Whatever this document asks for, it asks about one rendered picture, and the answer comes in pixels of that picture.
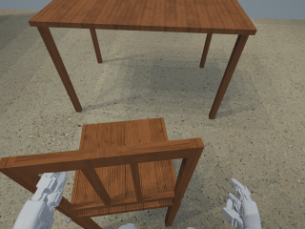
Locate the robot left hand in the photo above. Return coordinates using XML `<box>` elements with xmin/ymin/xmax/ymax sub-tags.
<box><xmin>12</xmin><ymin>171</ymin><xmax>67</xmax><ymax>229</ymax></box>

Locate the table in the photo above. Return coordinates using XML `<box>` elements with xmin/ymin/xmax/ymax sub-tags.
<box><xmin>28</xmin><ymin>0</ymin><xmax>257</xmax><ymax>120</ymax></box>

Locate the robot right hand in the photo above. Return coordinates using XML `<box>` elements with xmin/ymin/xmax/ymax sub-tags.
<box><xmin>222</xmin><ymin>178</ymin><xmax>261</xmax><ymax>229</ymax></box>

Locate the chair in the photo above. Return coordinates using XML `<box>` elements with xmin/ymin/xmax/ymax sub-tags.
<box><xmin>0</xmin><ymin>117</ymin><xmax>205</xmax><ymax>229</ymax></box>

